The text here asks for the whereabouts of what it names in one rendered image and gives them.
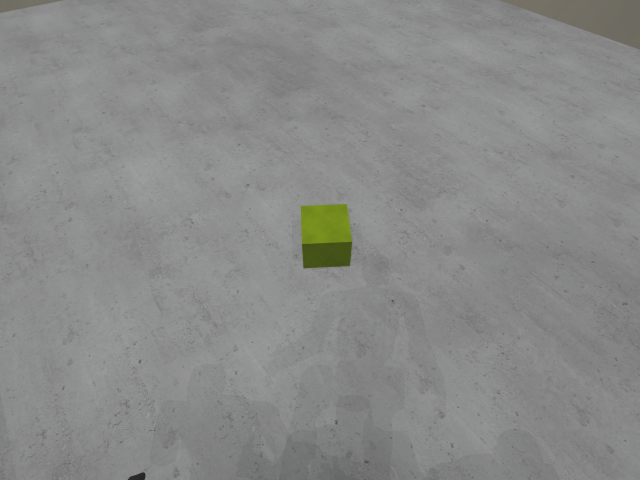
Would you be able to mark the carton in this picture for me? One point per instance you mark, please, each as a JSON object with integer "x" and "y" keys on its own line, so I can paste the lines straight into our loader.
{"x": 326, "y": 236}

